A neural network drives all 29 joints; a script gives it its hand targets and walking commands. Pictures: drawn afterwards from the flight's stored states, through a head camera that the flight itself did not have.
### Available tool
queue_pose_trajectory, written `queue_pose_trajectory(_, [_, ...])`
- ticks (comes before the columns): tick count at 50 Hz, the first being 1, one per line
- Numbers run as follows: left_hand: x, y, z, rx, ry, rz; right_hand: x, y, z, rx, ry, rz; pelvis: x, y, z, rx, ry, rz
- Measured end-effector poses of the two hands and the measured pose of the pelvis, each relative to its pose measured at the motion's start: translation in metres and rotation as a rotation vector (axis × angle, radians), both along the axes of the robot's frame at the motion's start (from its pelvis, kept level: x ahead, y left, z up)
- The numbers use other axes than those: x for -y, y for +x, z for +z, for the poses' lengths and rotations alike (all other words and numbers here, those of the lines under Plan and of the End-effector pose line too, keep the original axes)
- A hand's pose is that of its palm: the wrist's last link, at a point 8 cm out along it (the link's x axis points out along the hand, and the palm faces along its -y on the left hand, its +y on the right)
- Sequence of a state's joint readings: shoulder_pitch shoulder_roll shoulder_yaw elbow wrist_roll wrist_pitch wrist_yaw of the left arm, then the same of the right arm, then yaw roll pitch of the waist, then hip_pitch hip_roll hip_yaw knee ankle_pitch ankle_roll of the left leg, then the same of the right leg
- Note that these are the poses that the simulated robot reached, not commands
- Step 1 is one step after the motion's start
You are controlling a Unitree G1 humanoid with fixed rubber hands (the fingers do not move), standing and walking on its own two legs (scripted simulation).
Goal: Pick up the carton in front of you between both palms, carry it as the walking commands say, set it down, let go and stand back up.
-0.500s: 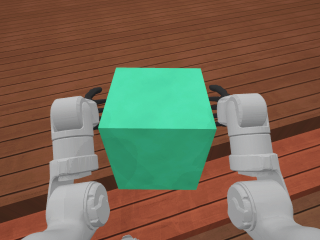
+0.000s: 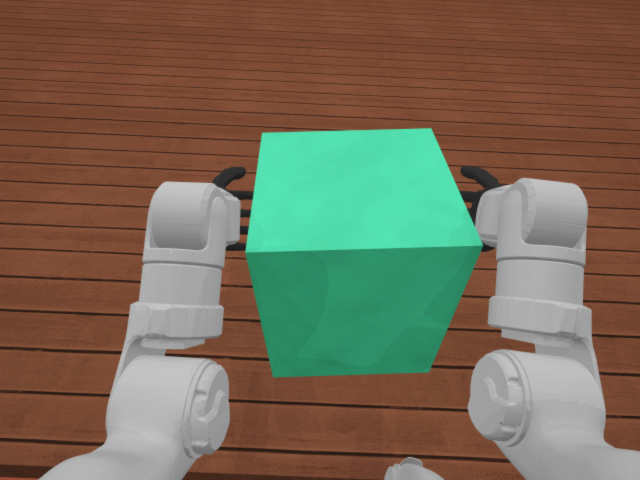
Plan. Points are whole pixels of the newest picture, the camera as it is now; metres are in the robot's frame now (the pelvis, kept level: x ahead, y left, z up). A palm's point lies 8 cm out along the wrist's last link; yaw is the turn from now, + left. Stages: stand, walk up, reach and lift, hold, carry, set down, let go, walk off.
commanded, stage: carry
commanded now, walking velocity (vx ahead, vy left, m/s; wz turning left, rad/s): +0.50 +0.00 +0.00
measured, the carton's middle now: (349, 257) +0.39 +0.05 +0.08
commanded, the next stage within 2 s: none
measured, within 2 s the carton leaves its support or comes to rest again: neither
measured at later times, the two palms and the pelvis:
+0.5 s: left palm out of the picture +0.70 +0.21 +0.32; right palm out of the picture +0.66 -0.09 +0.31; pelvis +0.30 +0.10 +0.14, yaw +0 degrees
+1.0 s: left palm out of the picture +0.97 +0.26 +0.44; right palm out of the picture +0.97 -0.04 +0.43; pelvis +0.61 +0.09 +0.22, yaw +1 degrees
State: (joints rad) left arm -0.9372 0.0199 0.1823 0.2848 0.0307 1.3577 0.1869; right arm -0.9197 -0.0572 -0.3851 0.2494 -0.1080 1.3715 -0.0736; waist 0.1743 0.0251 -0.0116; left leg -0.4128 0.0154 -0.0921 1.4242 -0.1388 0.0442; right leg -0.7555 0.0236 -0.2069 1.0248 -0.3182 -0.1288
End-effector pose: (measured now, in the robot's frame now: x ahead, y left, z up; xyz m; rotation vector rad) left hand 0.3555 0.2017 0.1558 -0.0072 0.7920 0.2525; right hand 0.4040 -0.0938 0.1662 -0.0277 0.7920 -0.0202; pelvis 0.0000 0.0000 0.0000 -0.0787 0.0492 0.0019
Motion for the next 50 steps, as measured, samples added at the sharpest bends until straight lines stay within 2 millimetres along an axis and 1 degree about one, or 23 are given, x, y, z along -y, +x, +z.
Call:
queue_pose_trajectory(3, [-0.005, 0.021, 0.018, -0.028, -0.004, 0.024, -0.005, 0.027, 0.015, -0.032, 0.019, 0.005, 0.001, 0.027, 0.032, 0.009, 0.007, 0.012])
queue_pose_trajectory(5, [-0.005, 0.042, 0.038, -0.007, -0.011, 0.031, -0.006, 0.047, 0.034, -0.012, 0.021, 0.004, 0.002, 0.046, 0.05, 0.011, 0.023, 0.023])
queue_pose_trajectory(7, [-0.005, 0.068, 0.061, 0.034, -0.012, 0.031, -0.004, 0.069, 0.056, 0.029, 0.026, -0.001, 0.0, 0.067, 0.064, 0.009, 0.04, 0.031])
queue_pose_trajectory(9, [-0.004, 0.095, 0.087, 0.082, -0.002, 0.025, -0.003, 0.092, 0.079, 0.077, 0.04, -0.01, -0.006, 0.089, 0.074, -0.001, 0.048, 0.031])
queue_pose_trajectory(12, [-0.004, 0.135, 0.122, 0.135, 0.031, 0.007, -0.003, 0.127, 0.108, 0.135, 0.051, -0.025, -0.02, 0.126, 0.084, -0.005, 0.062, 0.017])
queue_pose_trajectory(14, [-0.006, 0.162, 0.14, 0.146, 0.046, -0.009, -0.005, 0.15, 0.122, 0.147, 0.058, -0.037, -0.031, 0.154, 0.09, -0.001, 0.08, 0.008])
queue_pose_trajectory(16, [-0.008, 0.192, 0.153, 0.14, 0.049, -0.027, -0.006, 0.173, 0.132, 0.141, 0.055, -0.054, -0.043, 0.183, 0.098, -0.002, 0.102, 0.009])
queue_pose_trajectory(18, [-0.01, 0.226, 0.163, 0.125, 0.041, -0.048, -0.007, 0.198, 0.14, 0.126, 0.041, -0.072, -0.055, 0.214, 0.104, -0.021, 0.129, 0.007])
queue_pose_trajectory(20, [-0.012, 0.263, 0.168, 0.106, 0.032, -0.083, -0.008, 0.223, 0.144, 0.107, 0.022, -0.101, -0.07, 0.245, 0.109, -0.035, 0.136, -0.003])
queue_pose_trajectory(22, [-0.011, 0.301, 0.167, 0.078, 0.015, -0.135, -0.007, 0.242, 0.144, 0.079, -0.005, -0.145, -0.087, 0.275, 0.115, -0.022, 0.14, -0.003])
queue_pose_trajectory(24, [-0.011, 0.332, 0.162, 0.035, -0.014, -0.178, -0.007, 0.255, 0.143, 0.036, -0.039, -0.185, -0.1, 0.296, 0.13, -0.006, 0.132, -0.002])
queue_pose_trajectory(27, [-0.013, 0.362, 0.159, -0.029, -0.076, -0.204, -0.015, 0.271, 0.144, -0.03, -0.042, -0.181, -0.107, 0.322, 0.159, 0.009, 0.124, -0.006])
queue_pose_trajectory(29, [-0.018, 0.377, 0.167, -0.042, -0.085, -0.201, -0.021, 0.287, 0.155, -0.043, -0.046, -0.183, -0.112, 0.34, 0.179, 0.013, 0.116, -0.012])
queue_pose_trajectory(32, [-0.03, 0.405, 0.19, -0.011, -0.086, -0.191, -0.031, 0.321, 0.18, -0.013, -0.037, -0.184, -0.119, 0.368, 0.205, 0.012, 0.094, -0.025])
queue_pose_trajectory(35, [-0.041, 0.435, 0.218, 0.054, -0.089, -0.175, -0.042, 0.359, 0.212, 0.05, -0.029, -0.179, -0.121, 0.399, 0.223, -0.001, 0.078, -0.029])
queue_pose_trajectory(39, [-0.056, 0.477, 0.253, 0.13, -0.085, -0.15, -0.055, 0.412, 0.25, 0.125, -0.029, -0.152, -0.119, 0.447, 0.237, -0.018, 0.072, -0.019])
queue_pose_trajectory(41, [-0.061, 0.499, 0.266, 0.149, -0.076, -0.14, -0.06, 0.438, 0.265, 0.144, -0.032, -0.134, -0.117, 0.474, 0.24, -0.024, 0.073, -0.013])
queue_pose_trajectory(43, [-0.064, 0.522, 0.276, 0.154, -0.065, -0.132, -0.062, 0.466, 0.274, 0.149, -0.036, -0.116, -0.113, 0.502, 0.241, -0.028, 0.075, -0.008])
queue_pose_trajectory(45, [-0.064, 0.548, 0.283, 0.149, -0.052, -0.128, -0.062, 0.494, 0.278, 0.145, -0.039, -0.1, -0.109, 0.532, 0.24, -0.03, 0.077, -0.004])
queue_pose_trajectory(47, [-0.062, 0.575, 0.285, 0.139, -0.039, -0.125, -0.06, 0.523, 0.278, 0.135, -0.039, -0.087, -0.104, 0.563, 0.235, -0.027, 0.078, 0.001])
queue_pose_trajectory(50, [-0.056, 0.614, 0.28, 0.121, -0.012, -0.11, -0.055, 0.569, 0.268, 0.12, -0.026, -0.062, -0.095, 0.608, 0.223, -0.014, 0.075, 0.02])
